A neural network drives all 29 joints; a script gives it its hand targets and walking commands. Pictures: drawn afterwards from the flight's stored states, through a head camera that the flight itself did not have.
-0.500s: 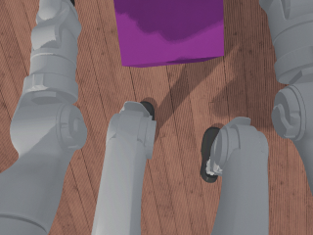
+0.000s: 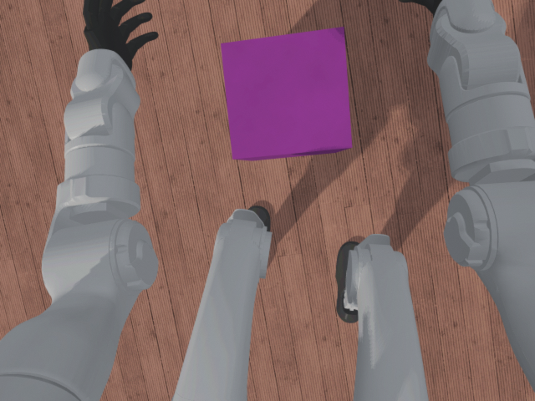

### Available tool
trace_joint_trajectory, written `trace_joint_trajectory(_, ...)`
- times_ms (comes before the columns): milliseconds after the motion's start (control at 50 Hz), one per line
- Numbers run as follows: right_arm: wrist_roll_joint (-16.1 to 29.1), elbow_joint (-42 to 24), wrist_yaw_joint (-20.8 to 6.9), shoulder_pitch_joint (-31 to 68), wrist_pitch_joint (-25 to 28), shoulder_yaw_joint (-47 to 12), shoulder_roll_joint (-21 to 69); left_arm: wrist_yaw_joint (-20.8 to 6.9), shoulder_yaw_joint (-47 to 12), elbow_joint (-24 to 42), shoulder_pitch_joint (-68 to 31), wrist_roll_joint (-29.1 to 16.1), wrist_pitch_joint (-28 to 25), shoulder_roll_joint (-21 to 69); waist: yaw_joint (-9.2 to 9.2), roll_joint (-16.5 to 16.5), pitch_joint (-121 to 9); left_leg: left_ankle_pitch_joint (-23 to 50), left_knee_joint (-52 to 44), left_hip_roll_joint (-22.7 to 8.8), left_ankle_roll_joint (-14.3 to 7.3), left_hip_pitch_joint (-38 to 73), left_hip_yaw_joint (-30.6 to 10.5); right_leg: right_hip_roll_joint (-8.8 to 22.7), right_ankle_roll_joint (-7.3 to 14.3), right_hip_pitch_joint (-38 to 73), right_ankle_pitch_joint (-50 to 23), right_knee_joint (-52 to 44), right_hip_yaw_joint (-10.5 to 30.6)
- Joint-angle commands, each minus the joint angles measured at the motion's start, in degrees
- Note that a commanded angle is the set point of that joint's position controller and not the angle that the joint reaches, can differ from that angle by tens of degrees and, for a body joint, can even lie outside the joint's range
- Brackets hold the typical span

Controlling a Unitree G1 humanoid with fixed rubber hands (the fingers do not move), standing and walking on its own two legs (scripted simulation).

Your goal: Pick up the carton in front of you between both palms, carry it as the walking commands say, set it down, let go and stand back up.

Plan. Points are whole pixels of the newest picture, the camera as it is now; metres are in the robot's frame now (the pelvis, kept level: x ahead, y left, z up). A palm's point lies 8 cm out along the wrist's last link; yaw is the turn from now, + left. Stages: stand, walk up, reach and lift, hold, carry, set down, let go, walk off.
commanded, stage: set down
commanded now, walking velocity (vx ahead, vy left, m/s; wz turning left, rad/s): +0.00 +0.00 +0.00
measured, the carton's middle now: (288, 108) +0.49 +0.09 -0.41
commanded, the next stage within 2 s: let go in 0.26 s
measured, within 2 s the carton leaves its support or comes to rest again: neither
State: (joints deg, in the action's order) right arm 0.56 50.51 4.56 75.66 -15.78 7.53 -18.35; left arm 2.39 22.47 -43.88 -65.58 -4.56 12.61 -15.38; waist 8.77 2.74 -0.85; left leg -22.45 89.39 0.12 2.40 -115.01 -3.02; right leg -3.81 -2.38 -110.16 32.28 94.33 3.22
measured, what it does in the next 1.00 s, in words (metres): rises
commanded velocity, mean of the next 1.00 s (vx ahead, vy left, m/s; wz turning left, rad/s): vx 0.00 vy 0.00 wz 0.00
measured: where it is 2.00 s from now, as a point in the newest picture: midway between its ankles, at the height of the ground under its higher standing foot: (299, 276)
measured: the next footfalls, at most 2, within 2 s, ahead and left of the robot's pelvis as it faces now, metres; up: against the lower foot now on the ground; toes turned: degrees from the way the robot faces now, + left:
none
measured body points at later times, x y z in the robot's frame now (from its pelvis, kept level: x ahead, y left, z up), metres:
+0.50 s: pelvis +0.03 +0.01 +0.13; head +0.32 +0.04 +0.47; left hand +0.46 +0.29 +0.02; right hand +0.54 -0.11 +0.02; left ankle +0.12 +0.14 -0.50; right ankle +0.06 -0.13 -0.50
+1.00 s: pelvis +0.09 +0.02 +0.22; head +0.23 +0.02 +0.65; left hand +0.30 +0.27 +0.14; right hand +0.38 -0.17 +0.12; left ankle +0.12 +0.13 -0.50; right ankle +0.06 -0.13 -0.50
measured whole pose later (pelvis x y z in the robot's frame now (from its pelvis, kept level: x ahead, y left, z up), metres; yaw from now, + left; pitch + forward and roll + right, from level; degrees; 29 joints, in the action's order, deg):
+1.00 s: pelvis +0.09 +0.02 +0.22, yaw +2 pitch +17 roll -1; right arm -4.2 32.1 1.2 5.7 -0.5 7.8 -8.3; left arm -4.5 3.8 -24.8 2.5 -0.4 0.9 -11.0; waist 5.0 -0.8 -0.6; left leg -13.0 35.4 1.2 0.1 -39.5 -2.7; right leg -0.1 -2.3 -33.5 19.3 35.5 4.2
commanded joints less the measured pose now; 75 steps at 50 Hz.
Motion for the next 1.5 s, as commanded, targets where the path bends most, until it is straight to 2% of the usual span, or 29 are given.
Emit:
trace_joint_trajectory(0, -1.0, -6.5, -0.5, 15.2, 1.1, 1.5, -4.3, -0.6, 0.9, 6.9, -10.4, 0.8, -0.9, -7.5, 3.31, 5.0, -64.8, 25.6, -8.4, 3.7, 1.2, 46.1, 10.4, -4.0, -0.2, 29.1, -16.6, -13.2, -7.8)
trace_joint_trajectory(220, -2.8, -4.3, -2.6, 11.1, 3.0, 4.0, -3.6, -1.6, 2.0, 7.0, -6.9, 3.8, -2.3, -5.0, 3.11, 3.0, -59.8, 27.7, -21.4, 3.0, 1.2, 56.1, 9.2, -3.5, -0.3, 35.3, -19.1, -26.6, -6.7)
trace_joint_trajectory(320, -5.7, -4.2, -2.7, 4.8, 3.7, 6.6, -0.9, -3.3, 2.3, 6.9, -2.0, 6.7, -3.1, -3.6, 1.79, 2.9, -60.1, 29.2, -26.2, 3.0, 0.8, 60.3, 9.0, -3.2, -0.6, 41.0, -22.6, -31.9, -6.1)
trace_joint_trajectory(380, -7.9, -7.6, -1.4, -3.0, 4.0, 8.0, 2.5, -5.1, 1.8, 8.7, 4.5, 8.7, -3.5, -3.5, 1.04, 2.3, -63.0, 32.9, -28.7, 3.2, 0.2, 66.0, 8.9, -3.3, -1.0, 46.1, -27.0, -35.0, -5.8)
trace_joint_trajectory(460, -9.6, -16.2, 1.3, -15.3, 4.6, 8.3, 7.0, -7.7, -0.5, 13.5, 15.1, 11.2, -4.1, -4.3, 0.4, 0.6, -62.6, 35.0, -32.3, 3.4, -0.7, 74.0, 8.5, -3.5, -1.4, 51.5, -29.1, -39.7, -5.6)
trace_joint_trajectory(560, -8.2, -25.3, 2.5, -26.6, 6.4, 6.0, 8.8, -9.6, -4.9, 17.9, 26.1, 10.4, -5.3, -4.9, 0.14, -1.5, -52.1, 30.0, -38.1, 2.6, -1.4, 83.1, 6.7, -2.8, -1.4, 53.7, -21.6, -46.6, -5.7)
trace_joint_trajectory(640, -6.9, -26.7, 1.3, -35.7, 8.5, 4.3, 8.9, -10.2, -8.8, 18.8, 35.4, 8.1, -7.0, -3.7, -1.11, -2.6, -43.5, 26.0, -42.8, 1.7, -1.3, 88.6, 4.5, -2.0, -0.8, 55.3, -17.0, -50.9, -5.8)
trace_joint_trajectory(780, -6.4, -23.2, -1.5, -53.2, 12.5, 3.4, 7.5, -9.0, -13.4, 19.8, 51.6, 5.3, -10.1, -1.2, -3.3, -5.2, -34.1, 29.9, -48.3, 0.9, -0.3, 100.4, 1.4, -1.7, 0.6, 59.2, -16.4, -55.9, -5.9)
trace_joint_trajectory(900, -5.2, -23.0, -2.9, -65.6, 15.8, 2.0, 5.4, -7.0, -16.9, 23.7, 64.4, 4.1, -12.4, -0.2, -4.13, -7.0, -27.7, 36.6, -53.0, 0.8, 0.5, 109.0, 0.4, -1.4, 1.5, 68.1, -20.1, -61.1, -5.1)
trace_joint_trajectory(960, -4.4, -23.8, -3.6, -70.7, 17.0, 1.1, 4.8, -6.4, -18.0, 25.2, 69.7, 3.9, -13.2, -0.1, -4.6, -6.3, -23.6, 37.6, -55.8, 1.2, 0.7, 110.7, 0.7, -1.1, 1.7, 75.2, -22.9, -64.3, -4.5)
trace_joint_trajectory(1020, -3.9, -24.7, -4.2, -75.0, 17.5, 0.0, 4.5, -6.2, -18.6, 25.5, 73.4, 3.7, -13.5, -0.4, -5.59, -4.1, -17.9, 34.1, -59.2, 2.1, 0.5, 110.2, 1.5, -0.3, 1.6, 83.1, -25.3, -67.8, -3.9)
trace_joint_trajectory(1100, -3.0, -26.4, -5.0, -79.9, 17.0, -1.7, 4.0, -6.2, -19.0, 25.5, 75.9, 3.4, -13.1, -1.2, -6.82, -0.4, -10.8, 28.0, -63.3, 3.1, -0.3, 110.2, 2.8, 0.9, 0.9, 90.8, -27.6, -71.8, -2.8)
trace_joint_trajectory(1200, -1.9, -28.5, -6.2, -84.0, 15.2, -3.4, 3.5, -6.6, -18.5, 24.8, 76.5, 4.1, -11.3, -2.6, -8.27, 2.5, -4.0, 23.5, -65.2, 4.4, -0.8, 113.0, 4.0, 2.3, 0.3, 93.4, -28.7, -75.0, -1.6)
trace_joint_trajectory(1400, -0.3, -31.2, -8.1, -85.0, 11.3, -4.7, 2.8, -6.4, -17.2, 23.9, 77.8, 5.9, -7.4, -3.2, -7.31, -1.0, 1.9, 23.4, -65.4, 5.2, -1.2, 116.4, 4.5, 3.0, 0.0, 96.2, -32.5, -75.8, -1.0)
trace_joint_trajectory(1480, -0.9, -31.0, -8.2, -85.3, 10.5, -4.1, 2.5, -6.4, -17.3, 24.4, 77.3, 6.0, -6.7, -3.1, -7.75, -1.1, 1.8, 24.5, -65.4, 5.0, -1.3, 117.4, 4.1, 2.3, 0.1, 97.3, -34.1, -75.2, -1.2)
